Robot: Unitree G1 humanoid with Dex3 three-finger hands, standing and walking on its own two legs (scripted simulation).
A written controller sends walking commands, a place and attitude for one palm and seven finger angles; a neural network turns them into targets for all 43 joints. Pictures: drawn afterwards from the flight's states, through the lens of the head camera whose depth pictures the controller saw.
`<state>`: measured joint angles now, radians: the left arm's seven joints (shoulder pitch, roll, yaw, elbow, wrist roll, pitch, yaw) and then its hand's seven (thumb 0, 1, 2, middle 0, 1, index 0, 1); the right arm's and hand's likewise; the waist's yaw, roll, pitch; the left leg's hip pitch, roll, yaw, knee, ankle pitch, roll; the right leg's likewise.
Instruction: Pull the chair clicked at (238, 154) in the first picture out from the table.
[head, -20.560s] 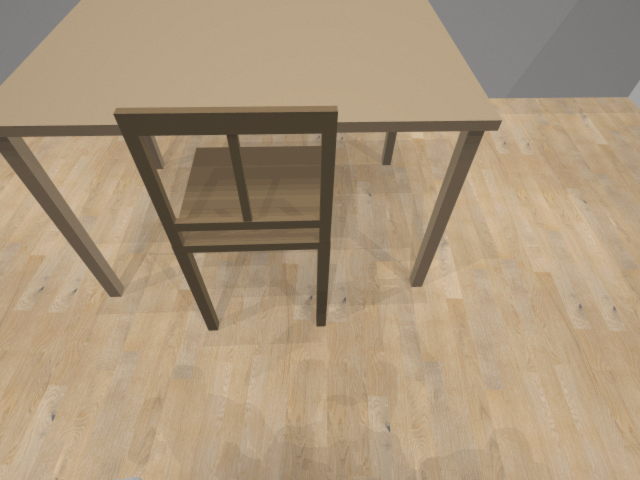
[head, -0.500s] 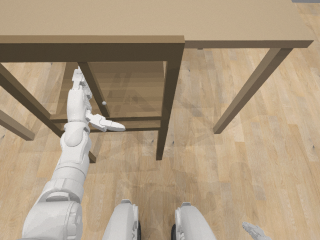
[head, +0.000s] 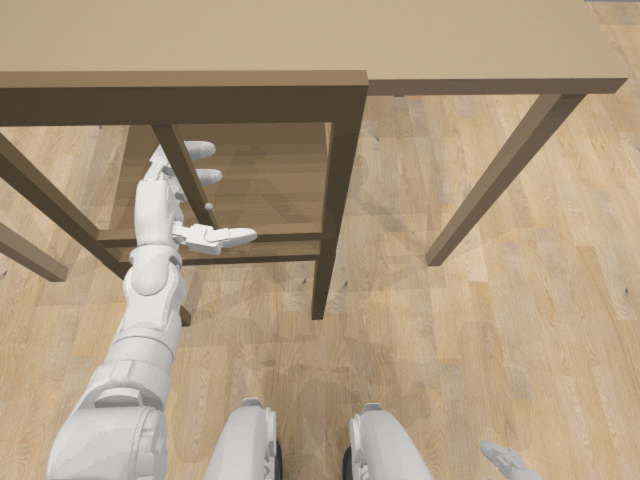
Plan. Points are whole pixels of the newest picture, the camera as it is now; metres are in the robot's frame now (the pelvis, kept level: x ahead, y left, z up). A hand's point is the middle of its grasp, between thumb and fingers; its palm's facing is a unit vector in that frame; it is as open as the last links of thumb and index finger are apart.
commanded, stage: hook a spindle and tug to test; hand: left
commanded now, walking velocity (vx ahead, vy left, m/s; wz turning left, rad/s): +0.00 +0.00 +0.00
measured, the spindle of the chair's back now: (192, 186) +0.47 +0.16 +0.02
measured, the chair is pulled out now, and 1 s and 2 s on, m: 0.00 0.01 0.10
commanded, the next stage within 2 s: step backward, pulling the chair out in 0.96 s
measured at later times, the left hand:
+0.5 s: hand (208, 204) +0.44 +0.13 +0.03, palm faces +0.07 -1.00 -0.02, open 5.2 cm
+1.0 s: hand (209, 215) +0.43 +0.13 +0.03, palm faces +0.04 -1.00 -0.02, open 5.3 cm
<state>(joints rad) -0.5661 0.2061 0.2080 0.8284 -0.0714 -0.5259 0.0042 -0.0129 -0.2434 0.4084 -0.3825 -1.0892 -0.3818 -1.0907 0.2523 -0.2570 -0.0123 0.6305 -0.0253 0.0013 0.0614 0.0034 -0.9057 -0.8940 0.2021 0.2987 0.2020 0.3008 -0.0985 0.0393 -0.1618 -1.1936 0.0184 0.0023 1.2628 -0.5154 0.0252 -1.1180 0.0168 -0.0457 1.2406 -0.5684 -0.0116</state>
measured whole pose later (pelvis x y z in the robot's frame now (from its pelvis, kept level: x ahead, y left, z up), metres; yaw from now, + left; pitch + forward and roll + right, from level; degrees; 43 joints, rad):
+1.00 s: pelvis +0.04 +0.00 +0.02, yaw +0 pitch +26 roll -1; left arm -0.30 0.16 0.12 0.52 -0.13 -0.45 0.00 0.01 0.77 0.78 -0.39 -1.42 -0.39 -1.45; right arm 0.24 -0.25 -0.03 0.57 0.00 0.02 0.08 0.00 -0.91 -0.89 0.20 0.30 0.20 0.30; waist -0.06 0.04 -0.17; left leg -1.09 0.02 0.02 1.19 -0.55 0.02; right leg -1.03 0.02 -0.02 1.18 -0.60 -0.01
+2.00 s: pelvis -0.01 +0.00 +0.12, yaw -3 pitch +6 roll -1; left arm -0.40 0.15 0.04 0.87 -0.08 -0.18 0.08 0.04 0.74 0.77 -0.27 -1.08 -0.50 -1.45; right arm 0.16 -0.28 -0.03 0.61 0.05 0.14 -0.09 0.00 -0.91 -0.89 0.20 0.30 0.20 0.30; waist -0.08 0.05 0.14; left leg -0.39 0.03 0.06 0.47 -0.18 0.01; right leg -0.35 0.04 -0.01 0.44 -0.19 -0.01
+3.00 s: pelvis -0.04 +0.00 +0.11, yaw +0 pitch +1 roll -1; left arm -0.42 0.11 -0.04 0.93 -0.04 -0.22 0.08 0.03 0.70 0.80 -0.28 -1.13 -0.50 -1.45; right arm 0.18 -0.28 -0.03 0.69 0.05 0.04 -0.11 0.00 -0.91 -0.89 0.20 0.30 0.20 0.30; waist -0.05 0.08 0.19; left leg -0.38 0.01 0.01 0.51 -0.12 0.01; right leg -0.32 0.02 -0.05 0.49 -0.18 -0.01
